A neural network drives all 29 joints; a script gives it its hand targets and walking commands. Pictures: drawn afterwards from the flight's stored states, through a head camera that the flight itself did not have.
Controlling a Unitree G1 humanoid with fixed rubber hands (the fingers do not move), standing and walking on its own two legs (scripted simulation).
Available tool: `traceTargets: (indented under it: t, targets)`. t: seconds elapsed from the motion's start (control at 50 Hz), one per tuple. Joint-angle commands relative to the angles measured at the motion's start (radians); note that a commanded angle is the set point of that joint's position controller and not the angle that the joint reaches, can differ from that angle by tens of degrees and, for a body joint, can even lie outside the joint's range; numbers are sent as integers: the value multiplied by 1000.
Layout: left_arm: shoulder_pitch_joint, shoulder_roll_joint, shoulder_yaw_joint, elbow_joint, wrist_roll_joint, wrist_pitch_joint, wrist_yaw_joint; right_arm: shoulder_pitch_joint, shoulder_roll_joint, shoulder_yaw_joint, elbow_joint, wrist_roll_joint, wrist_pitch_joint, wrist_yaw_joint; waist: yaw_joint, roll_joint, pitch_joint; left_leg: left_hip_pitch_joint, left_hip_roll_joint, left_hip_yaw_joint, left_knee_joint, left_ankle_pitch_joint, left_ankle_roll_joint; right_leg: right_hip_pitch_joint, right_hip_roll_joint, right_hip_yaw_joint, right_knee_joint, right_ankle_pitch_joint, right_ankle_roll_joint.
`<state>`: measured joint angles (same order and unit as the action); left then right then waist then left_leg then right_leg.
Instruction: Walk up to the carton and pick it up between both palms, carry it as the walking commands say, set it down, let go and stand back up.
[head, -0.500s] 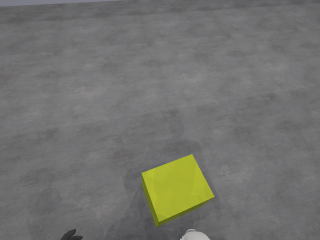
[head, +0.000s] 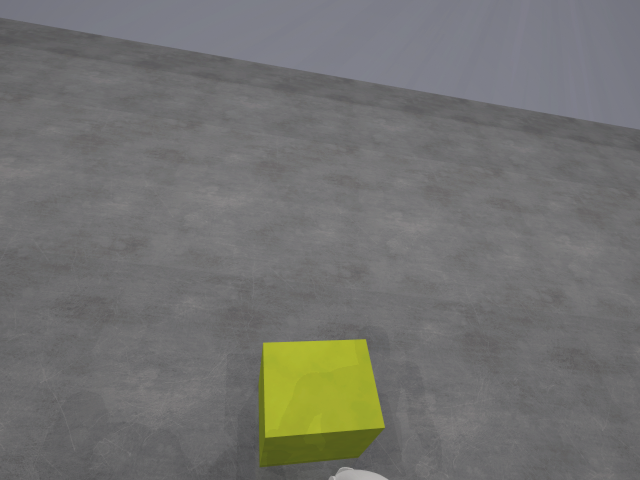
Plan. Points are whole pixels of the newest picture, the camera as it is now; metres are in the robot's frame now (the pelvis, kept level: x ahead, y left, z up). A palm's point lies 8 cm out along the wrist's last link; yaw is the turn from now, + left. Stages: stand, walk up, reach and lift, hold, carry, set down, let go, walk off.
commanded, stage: walk up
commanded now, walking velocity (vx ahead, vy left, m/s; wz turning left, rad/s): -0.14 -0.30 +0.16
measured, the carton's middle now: (313, 402) +0.45 -0.09 -0.62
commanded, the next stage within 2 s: none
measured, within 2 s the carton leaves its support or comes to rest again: neither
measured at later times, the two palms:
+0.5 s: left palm out of the picture -0.03 +0.11 -0.09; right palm out of the picture +0.02 -0.39 -0.11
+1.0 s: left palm out of the picture -0.01 +0.14 -0.13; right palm out of the picture +0.08 -0.31 -0.09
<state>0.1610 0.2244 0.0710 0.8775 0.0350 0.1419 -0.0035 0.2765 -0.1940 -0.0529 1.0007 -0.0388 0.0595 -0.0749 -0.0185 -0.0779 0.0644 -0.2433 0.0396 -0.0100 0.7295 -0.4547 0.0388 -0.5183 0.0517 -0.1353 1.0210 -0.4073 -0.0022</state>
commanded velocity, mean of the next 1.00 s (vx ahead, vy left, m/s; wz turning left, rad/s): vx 0.06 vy -0.09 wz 0.13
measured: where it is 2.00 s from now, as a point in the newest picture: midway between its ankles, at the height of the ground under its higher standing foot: outside the picture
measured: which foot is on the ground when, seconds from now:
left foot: down 0.00-0.32, up 0.34-0.72, down 0.74-1.00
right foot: up 0.00-0.30, down 0.32-0.74, up 0.76-1.00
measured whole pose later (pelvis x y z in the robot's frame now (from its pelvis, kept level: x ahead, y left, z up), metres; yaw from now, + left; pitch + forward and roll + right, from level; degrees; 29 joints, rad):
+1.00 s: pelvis +0.01 -0.08 +0.03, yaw +7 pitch -1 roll -5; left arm 0.30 0.19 0.04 1.00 0.02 0.07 0.01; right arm 0.25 -0.15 -0.01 0.97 -0.01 -0.01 -0.03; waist 0.00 0.01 0.05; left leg -0.24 0.05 0.02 0.41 -0.17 0.06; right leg -0.39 -0.01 -0.02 0.93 -0.41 0.03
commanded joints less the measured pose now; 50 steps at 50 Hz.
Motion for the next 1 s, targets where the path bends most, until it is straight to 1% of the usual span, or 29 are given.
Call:
traceTargets:
  t: [0.0, 0.06, 0.12, 0.14, 0.16, 0.2, 0.22, 0.24, 0.26, 0.28, 0.3, 0.32, 0.34, 0.36, 0.4, 0.5, 0.52, 0.58, 0.64, 0.68, 0.7, 0.72, 0.74, 0.76, 0.82, 0.84, 0.92, 0.94, 0.98]
  targets:
    - [27, 51, 18, -56, 19, -42, -14, -40, -179, -24, -88, 23, -45, -6, 25, 265, 33, -79, 250, -209, -413, 527, 124, -56, -61, 159, 276, 94, 79]
    - [28, 38, -7, -48, 13, -50, -26, 63, -197, -48, -57, 21, -47, -3, -5, 211, -62, 143, 224, -152, -393, 397, 84, -103, -96, 121, 118, 99, 77]
    - [-11, 28, -36, -57, -8, -77, -21, 197, -205, -55, -33, 13, -64, 8, -55, 267, -118, 325, 215, -109, -296, 753, 57, -126, -91, 71, -151, 64, 81]
    - [-22, 19, -41, -52, -17, -79, -18, 186, -217, -59, -40, 7, -65, 14, -59, 289, -124, 262, 203, -112, -305, 685, 59, -31, -76, 51, -262, 36, 90]
    - [2, 11, -47, -68, -27, -85, -22, 153, -223, -65, -59, 0, -58, 25, -47, 398, -112, 146, 178, -82, -333, 561, 50, 98, -64, 26, -372, 41, 90]
    - [119, 5, -56, -33, -26, -103, -12, 97, -219, -60, -82, 1, -44, 42, 5, 424, -126, 22, 122, -70, -304, 330, 36, 321, -20, -33, -603, 170, 66]
    - [184, 40, -45, 5, -23, -120, -3, 89, -197, -52, -88, 4, -46, 44, 37, 315, -167, -37, 66, -62, -248, 125, 29, 461, -47, -44, -680, 257, 57]
    - [266, 101, -16, 42, -18, -133, 8, 105, -129, -31, -113, -7, -53, 43, 82, 108, -172, -169, 2, -15, -100, 15, -1, 572, -139, 11, -677, 273, 54]
    - [426, 211, 16, 87, -8, -146, 13, 45, -98, -15, -169, -2, -54, 44, 154, -212, -184, -345, -76, 57, 178, -225, -47, 601, -394, 308, -755, 145, -24]
    - [362, 240, 13, 61, -6, -138, 28, -82, -111, -14, -218, 2, -52, 43, 111, -158, -114, -380, -46, -18, 295, -215, -46, 463, -492, 427, -795, 228, -88]
    - [294, 225, 4, 34, -1, -143, 42, -78, -137, -27, -207, 1, -40, 52, 73, -115, -55, -395, -32, -66, 344, -134, -54, 379, -502, 422, -810, 231, -93]
    - [295, 211, 4, 45, -1, -153, 31, -49, -136, -32, -188, -1, -35, 71, 80, -40, -28, -488, 14, -118, 373, 10, -46, 432, -514, 426, -922, -216, -89]
    - [271, 206, 4, 30, -5, -151, 29, -24, -125, -37, -182, -6, -39, 88, 51, -13, 5, -541, 18, -128, 383, 87, -55, 460, -542, 469, -959, -389, -53]
    - [188, 200, 3, 7, 2, -151, 34, -15, -115, -25, -159, -5, -27, 91, 35, -185, 103, -493, 37, -104, 342, 106, -57, 343, -507, 364, -980, -331, -54]
    - [150, 105, -25, 26, 1, -174, 36, 35, -93, -25, -96, 6, -33, 100, 8, -267, 111, -364, 12, 0, 340, 181, -72, 256, -362, 123, -940, -91, -74]
    - [235, 85, -26, 41, 3, -185, 32, -45, -91, -21, -123, 10, -31, 116, 27, -171, 50, -283, -26, 59, 207, 270, -84, 265, -340, 95, -928, -11, -106]
    - [241, 94, -35, 50, 3, -183, 40, -59, -89, -15, -106, 5, -26, 108, 30, -110, 94, -298, -28, 24, 171, 232, -92, 294, -348, 116, -865, 143, -106]
    - [227, 116, -22, 55, 10, -179, 28, -67, -83, 3, -127, 13, -47, 100, 35, -96, -19, -157, -47, 50, -40, 170, -73, 355, -315, 79, -742, 320, -112]
    - [250, 113, -8, 67, 3, -155, 24, -26, -76, 12, -98, 10, -67, 96, 11, -97, -44, -19, -56, 113, -247, 271, -44, 321, -262, -24, -634, 93, -84]
    - [281, 59, -30, 67, -2, -148, 17, 52, -132, -12, -70, 2, -74, 75, -18, 96, -98, 101, 55, -29, -295, 145, -3, 219, -210, -52, -495, -20, -49]
    - [283, 24, -47, 44, 1, -146, 13, 85, -195, -29, -78, -8, -76, 67, -26, 315, -80, 147, 231, -293, -382, 69, 54, 86, -146, -80, -300, -99, -20]
    - [298, -8, -45, 21, -7, -134, 20, 32, -211, -28, -95, 3, -76, 61, 10, 436, -10, 48, 316, -433, -480, 307, 109, 38, -116, 38, -213, -120, 3]
    - [315, -7, -42, 50, -14, -131, 19, 12, -181, -18, -102, 5, -83, 50, 36, 322, -27, 49, 317, -314, -477, 447, 96, 117, -141, 111, -203, -83, 3]
    - [307, 23, -36, 57, -13, -128, 20, -5, -137, -6, -107, 16, -88, 45, 16, 255, -72, 127, 288, -212, -462, 527, 92, 105, -137, 100, -226, -49, 2]
    - [256, 37, -32, 80, -19, -110, 21, 60, -141, 14, -58, 34, -103, 41, 13, 296, -155, 180, 218, -166, -362, 1055, 41, 177, -114, 108, -218, -55, 12]
    - [231, 34, -22, 78, -23, -101, 20, 67, -143, 6, -55, 31, -98, 34, 14, 321, -142, 116, 234, -184, -386, 986, 58, 215, -105, 119, -199, -60, 19]
    - [299, 54, -1, 140, -14, -58, 23, -21, -143, -11, -101, 23, -80, 31, 22, 197, -83, 84, 321, -213, -488, 477, 81, 67, -109, 182, 42, 27, 36]
    - [282, 69, 10, 128, -11, -51, 14, 21, -171, -27, -87, 34, -73, 17, 24, 96, -107, 121, 363, -252, -474, 464, 83, 28, -107, 200, 107, 37, 41]
    - [202, 75, 8, 109, -7, -48, 3, -4, -168, -37, -85, 32, -69, 19, 16, 185, -60, 31, 300, -172, -514, 315, 68, 34, -104, 166, 130, 94, 51]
